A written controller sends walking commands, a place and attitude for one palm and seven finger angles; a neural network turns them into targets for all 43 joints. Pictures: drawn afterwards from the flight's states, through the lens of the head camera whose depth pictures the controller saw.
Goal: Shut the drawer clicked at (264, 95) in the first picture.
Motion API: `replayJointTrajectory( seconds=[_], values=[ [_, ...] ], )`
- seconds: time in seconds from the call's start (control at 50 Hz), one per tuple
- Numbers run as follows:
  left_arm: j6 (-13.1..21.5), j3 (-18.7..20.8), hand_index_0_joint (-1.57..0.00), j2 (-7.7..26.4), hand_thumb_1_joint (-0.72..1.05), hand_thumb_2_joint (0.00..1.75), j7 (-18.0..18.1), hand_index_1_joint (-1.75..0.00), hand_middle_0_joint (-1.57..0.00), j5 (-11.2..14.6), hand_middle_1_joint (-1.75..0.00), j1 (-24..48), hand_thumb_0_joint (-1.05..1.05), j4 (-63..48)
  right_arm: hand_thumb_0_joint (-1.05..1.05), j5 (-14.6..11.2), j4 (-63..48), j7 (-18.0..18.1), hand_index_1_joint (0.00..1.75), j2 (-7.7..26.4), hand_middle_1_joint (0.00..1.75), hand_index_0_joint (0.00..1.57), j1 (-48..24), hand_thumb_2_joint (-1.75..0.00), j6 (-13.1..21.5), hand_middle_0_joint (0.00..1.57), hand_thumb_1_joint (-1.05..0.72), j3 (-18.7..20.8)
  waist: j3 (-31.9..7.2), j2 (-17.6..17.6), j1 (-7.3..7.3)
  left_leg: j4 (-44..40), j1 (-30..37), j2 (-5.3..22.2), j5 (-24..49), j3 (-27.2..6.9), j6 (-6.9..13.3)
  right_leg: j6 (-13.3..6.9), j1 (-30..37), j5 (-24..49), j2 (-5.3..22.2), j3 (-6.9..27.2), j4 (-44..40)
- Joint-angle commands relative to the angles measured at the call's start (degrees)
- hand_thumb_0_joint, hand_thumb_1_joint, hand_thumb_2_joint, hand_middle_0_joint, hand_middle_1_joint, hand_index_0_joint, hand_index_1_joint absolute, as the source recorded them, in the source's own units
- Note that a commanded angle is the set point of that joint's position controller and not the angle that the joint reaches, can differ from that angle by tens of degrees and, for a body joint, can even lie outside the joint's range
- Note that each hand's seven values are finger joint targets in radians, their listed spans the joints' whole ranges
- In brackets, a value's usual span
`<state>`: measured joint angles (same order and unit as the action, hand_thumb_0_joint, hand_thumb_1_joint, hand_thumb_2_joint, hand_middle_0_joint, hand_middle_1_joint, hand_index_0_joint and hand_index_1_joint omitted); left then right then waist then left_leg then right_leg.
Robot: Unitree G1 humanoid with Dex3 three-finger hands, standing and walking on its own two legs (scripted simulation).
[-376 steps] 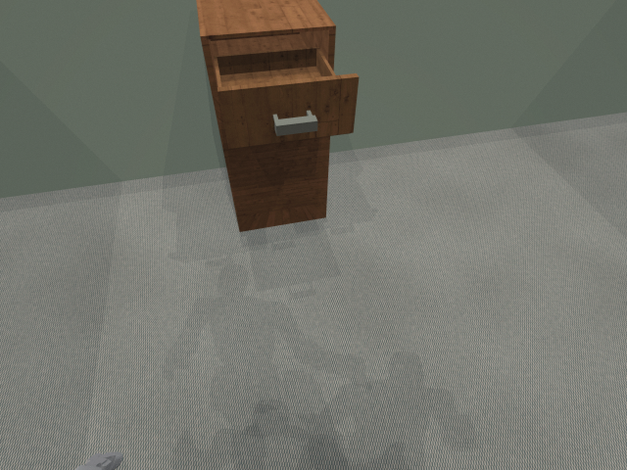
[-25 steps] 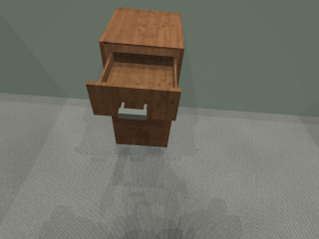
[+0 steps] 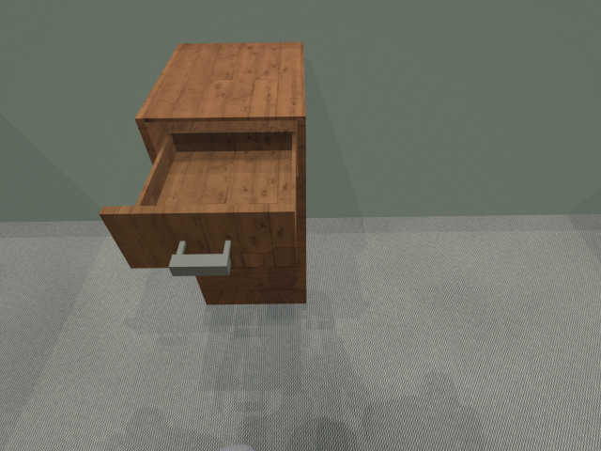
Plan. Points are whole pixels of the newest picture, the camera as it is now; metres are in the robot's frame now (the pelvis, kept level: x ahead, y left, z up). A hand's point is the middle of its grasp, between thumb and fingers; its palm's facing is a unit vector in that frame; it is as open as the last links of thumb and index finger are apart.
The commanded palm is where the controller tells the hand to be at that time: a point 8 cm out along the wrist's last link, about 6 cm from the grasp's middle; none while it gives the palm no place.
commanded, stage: take the last steps up to it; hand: left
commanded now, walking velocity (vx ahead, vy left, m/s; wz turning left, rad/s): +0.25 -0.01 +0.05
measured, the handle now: (202, 255) +0.46 +0.20 -0.05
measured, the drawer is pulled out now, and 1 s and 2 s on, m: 0.30 0.30 0.30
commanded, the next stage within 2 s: come to a stop and stand still in 0.26 s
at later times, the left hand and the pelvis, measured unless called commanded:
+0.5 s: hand out of the picture +0.14 +0.22 -0.19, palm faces +0.07 -0.98 -0.16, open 7.4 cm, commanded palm none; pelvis +0.14 +0.05 +0.00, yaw -1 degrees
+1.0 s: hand (196, 439) +0.18 +0.18 -0.15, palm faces +0.03 -0.96 -0.29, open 7.3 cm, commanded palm none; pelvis +0.12 -0.01 +0.00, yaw -1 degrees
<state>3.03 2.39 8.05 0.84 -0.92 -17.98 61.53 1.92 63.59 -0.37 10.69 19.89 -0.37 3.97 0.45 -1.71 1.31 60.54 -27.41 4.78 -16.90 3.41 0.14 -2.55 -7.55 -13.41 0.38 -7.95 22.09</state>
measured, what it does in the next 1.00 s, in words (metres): walks ahead: left foot, then right foot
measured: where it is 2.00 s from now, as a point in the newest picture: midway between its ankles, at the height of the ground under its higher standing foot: outside the picture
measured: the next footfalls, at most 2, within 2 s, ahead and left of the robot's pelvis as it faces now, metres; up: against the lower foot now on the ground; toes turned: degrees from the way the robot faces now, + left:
left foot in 0.26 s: +0.21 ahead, +0.13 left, +0.00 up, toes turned +7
right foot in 0.76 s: +0.18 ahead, -0.10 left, +0.00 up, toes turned -6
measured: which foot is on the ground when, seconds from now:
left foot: up 0.00-0.24, down 0.26-0.78, up 0.80-1.00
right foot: down 0.00-0.26, up 0.28-0.74, down 0.76-1.00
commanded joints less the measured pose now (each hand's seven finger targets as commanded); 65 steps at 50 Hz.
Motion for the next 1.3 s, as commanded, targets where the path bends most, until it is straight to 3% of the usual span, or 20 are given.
replayJointTrajectory(
  seconds=[0.0, 0.14, 0.2, 0.22, 0.24, 0.26, 0.34, 0.4, 0.66, 0.72, 0.74, 0.76, 0.82, 0.94, 1.08, 1.16, 1.2, 1.24, 1.26, 1.28],
  values=[
    [1.6, 0.4, -0.20, 6.2, 0.90, 0.90, 0.2, -0.30, -0.20, -0.2, -0.30, -4.9, 0.00, 0.0, 0.00, -0.4, -4.3, -0.5, 0.30, 0.5, 0.30, 0.20, -2.8, -0.90, 1.2, 0.20, -0.90, -0.1, 5.9, 8.0, -0.90, -4.3, -6.5, 2.0, 4.6, -0.2, -1.1, -6.1, -0.7, 7.2, 14.4, 9.4, -14.2],
    [1.2, 0.7, -0.20, 6.7, 0.90, 0.90, 0.6, -0.30, -0.20, -0.5, -0.30, -9.0, 0.00, 2.8, 0.00, -0.8, -7.2, -0.9, 0.30, -0.9, 0.30, 0.20, -12.0, -0.90, 2.6, 0.20, -0.90, -0.9, 6.3, 8.9, -3.27, -20.9, 0.8, -0.4, 3.4, 2.6, 0.2, -5.8, 1.7, 18.0, 14.8, 8.4, -8.5],
    [0.6, 0.8, -0.20, 6.5, 0.90, 0.90, 0.7, -0.30, -0.20, -0.2, -0.30, -7.9, 0.00, 2.9, 0.00, -0.5, -4.8, 0.0, 0.30, 0.9, 0.30, 0.20, -4.7, -0.90, 3.3, 0.20, -0.90, -0.7, 3.5, 5.6, 0.59, -31.3, 16.2, -3.0, 8.1, 4.2, 1.0, -3.4, -1.8, 20.9, 11.6, 5.7, 2.9],
    [0.5, 0.6, -0.20, 5.2, 0.90, 0.90, 0.5, -0.30, -0.20, 0.1, -0.30, -8.6, 0.00, 2.8, 0.00, -0.2, -2.9, 0.5, 0.30, 4.1, 0.30, 0.20, 2.1, -0.90, 3.9, 0.20, -0.90, -0.1, -1.5, -0.1, 2.97, -34.2, 27.3, 1.0, 13.1, -0.6, 2.5, -1.4, -6.3, 17.1, 8.7, 3.9, 14.6],
    [0.3, 0.3, -0.20, 2.3, 0.90, 0.90, 0.3, -0.30, -0.20, 0.6, -0.30, -11.7, 0.00, 2.0, 0.00, 0.2, -2.1, 1.3, 0.30, 10.2, 0.30, 0.20, 7.4, -0.90, 4.1, 0.20, -0.90, 1.2, -8.2, -13.1, 3.43, -36.7, 38.4, 15.5, 21.7, -17.9, 8.4, 1.5, -17.6, -5.5, 2.1, -0.6, 29.2],
    [0.5, 0.0, -0.20, 3.3, 0.90, 0.90, 0.3, -0.30, -0.20, 0.2, -0.30, -9.1, 0.00, 0.0, 0.00, -0.7, -2.2, 1.5, 0.30, 12.6, 0.30, 0.20, 10.0, -0.90, 3.2, 0.20, -0.90, 1.2, -8.1, -11.9, 3.90, -40.8, 35.9, 21.7, 25.7, -24.9, 12.7, 1.4, -21.0, -22.1, 0.2, 2.3, 40.4],
    [-1.1, 0.6, -0.20, 2.1, 0.90, 0.90, -0.3, -0.30, -0.20, -0.4, -0.30, -4.0, 0.00, 1.3, 0.00, -0.8, -4.6, 2.2, 0.30, 3.7, 0.30, 0.20, -2.7, -0.90, 3.8, 0.20, -0.90, -1.0, 3.9, -3.8, -0.64, -48.6, 15.3, 14.6, 14.3, -13.2, 9.7, 2.5, -21.3, -9.6, 6.4, 7.3, 44.8],
    [-3.2, 0.1, -0.20, 0.0, 0.90, 0.90, 0.5, -0.30, -0.20, -0.2, -0.30, -8.5, 0.00, 2.9, 0.00, -1.1, -5.5, 2.7, 0.30, 1.6, 0.30, 0.20, -6.4, -0.90, 3.9, 0.20, -0.90, -1.6, 1.3, -2.3, -3.78, -47.7, 11.0, 11.3, 29.4, -4.3, 7.4, 4.5, -13.4, -3.9, 6.1, 7.7, 36.8],
    [-5.2, 0.9, -0.20, 5.0, 0.90, 0.90, 1.4, -0.30, -0.20, -0.1, -0.30, 1.4, 0.00, -4.0, 0.00, -0.6, -4.7, 3.0, 0.30, 6.5, 0.30, 0.20, -5.4, -0.90, 0.2, 0.20, -0.90, 0.7, 0.4, -8.5, -1.61, -40.1, 17.6, 12.6, 36.1, -6.7, 9.3, 3.7, -10.1, -8.2, 2.8, 5.8, 17.7],
    [-3.4, 0.9, -0.20, 7.4, 0.90, 0.90, 1.7, -0.30, -0.20, -0.4, -0.30, -1.3, 0.00, -3.3, 0.00, -1.4, -4.6, 2.1, 0.30, 4.2, 0.30, 0.20, -4.1, -0.90, 0.1, 0.20, -0.90, 0.5, -3.8, 1.1, -2.63, -30.8, 15.7, 5.3, 19.1, -2.5, 2.8, 3.0, -0.5, 12.8, 6.3, 9.4, -1.4],
    [-2.6, 1.2, -0.20, 10.8, 0.90, 0.90, 1.9, -0.30, -0.20, -0.7, -0.30, 0.3, 0.00, -3.5, 0.00, -1.8, -5.3, 1.7, 0.30, 1.0, 0.30, 0.20, -2.9, -0.90, 0.0, 0.20, -0.90, 0.0, -3.5, 11.0, -1.05, -27.2, 9.4, -0.5, 2.6, 2.0, -0.6, -0.6, 1.7, 28.1, 15.6, 18.9, -1.3],
    [-2.5, 1.3, -0.20, 12.4, 0.90, 0.90, 1.7, -0.30, -0.20, -0.4, -0.30, 0.0, 0.00, -4.0, 0.00, -1.7, -5.9, 1.6, 0.30, 0.4, 0.30, 0.20, -3.6, -0.90, -1.0, 0.20, -0.90, -0.1, -2.6, 13.1, -2.03, -21.5, 8.7, -3.3, -12.8, 1.0, -1.7, -5.6, -1.2, 37.0, 21.6, 21.9, -2.8],
    [-2.3, 1.3, -0.20, 10.9, 0.90, 0.90, 2.0, -0.30, -0.20, -0.2, -0.30, 3.6, 0.00, -3.9, 0.00, -1.4, -4.4, 1.9, 0.30, 2.1, 0.30, 0.20, -4.0, -0.90, -2.3, 0.20, -0.90, 0.1, -2.9, 10.2, -1.24, -7.5, 5.2, -3.4, -12.3, -4.5, -2.2, -8.5, 0.5, 40.3, 18.9, 19.2, -1.2],
    [-2.4, 2.2, -0.20, 11.0, 0.90, 0.90, 2.0, -0.30, -0.20, -0.3, -0.30, 2.2, 0.00, -4.8, 0.00, -1.0, -5.2, 1.1, 0.30, 3.5, 0.30, 0.20, -4.7, -0.90, -2.8, 0.20, -0.90, 0.4, -0.5, 10.1, -3.07, -3.2, 1.7, -3.1, -5.8, -5.4, -3.5, -7.1, 0.4, 20.3, 17.7, 18.1, -4.9],
    [-2.8, 3.0, -0.20, 12.1, 0.90, 0.90, 1.3, -0.30, -0.20, -1.0, -0.30, 0.8, 0.00, -4.7, 0.00, -1.0, -6.4, 0.5, 0.30, 3.0, 0.30, 0.20, -5.8, -0.90, -1.7, 0.20, -0.90, -0.4, 0.5, 12.6, -4.72, -19.0, 7.9, -3.5, -7.7, -2.4, -2.2, -6.8, -2.9, -6.5, 16.0, 21.2, -11.3],
    [-3.0, 2.5, -0.20, 11.2, 0.90, 0.90, 0.9, -0.30, -0.20, -0.6, -0.30, 2.1, 0.00, -3.2, 0.00, -1.0, -4.2, 0.9, 0.30, 1.2, 0.30, 0.20, -0.1, -0.90, -0.4, 0.20, -0.90, -1.3, -0.8, 12.5, -2.36, -34.2, 20.3, -5.5, -2.4, 0.3, -1.1, -3.7, -8.9, -15.1, 11.3, 17.9, -11.5],
    [-3.4, 1.9, -0.20, 9.1, 0.90, 0.90, 0.7, -0.30, -0.20, -0.1, -0.30, 3.6, 0.00, -2.9, 0.00, -0.9, -2.1, 1.5, 0.30, 1.7, 0.30, 0.20, 5.1, -0.90, 0.5, 0.20, -0.90, -1.7, 0.3, 7.3, 0.33, -42.4, 27.0, -4.0, -0.8, -1.2, -0.2, -0.7, -15.4, -18.9, 7.7, 14.9, -6.8],
    [-3.5, 0.8, -0.20, 3.9, 0.90, 0.90, 0.1, -0.30, -0.20, 0.4, -0.30, 2.5, 0.00, -3.6, 0.00, 0.0, -2.7, 2.2, 0.30, 7.4, 0.30, 0.20, 5.5, -0.90, 0.9, 0.20, -0.90, -1.0, 4.0, -9.2, 0.36, -53.5, 19.6, 9.8, -19.4, -19.5, 4.8, 1.9, -19.8, -11.9, 0.4, 6.0, 10.0],
    [-3.3, 0.8, -0.20, 3.8, 0.90, 0.90, -0.2, -0.30, -0.20, -0.2, -0.30, 3.1, 0.00, -4.5, 0.00, -0.1, -4.1, 2.4, 0.30, 9.1, 0.30, 0.20, 2.9, -0.90, 0.8, 0.20, -0.90, -0.8, 6.2, -9.9, -0.33, -56.3, 14.6, 14.2, -23.6, -25.7, 7.6, 2.3, -21.1, -11.5, -0.3, 4.2, 16.0],
    [-3.7, 0.9, -0.20, 4.1, 0.90, 0.90, -0.1, -0.30, -0.20, -1.0, -0.30, 4.6, 0.00, -3.4, 0.00, -0.1, -3.7, 2.5, 0.30, 7.8, 0.30, 0.20, 0.9, -0.90, 1.1, 0.20, -0.90, -1.2, 9.0, -14.1, -0.03, -57.9, 11.8, 13.0, -21.4, -24.7, 7.6, 2.5, -20.9, -10.6, 1.0, 6.9, 21.3]
  ],
)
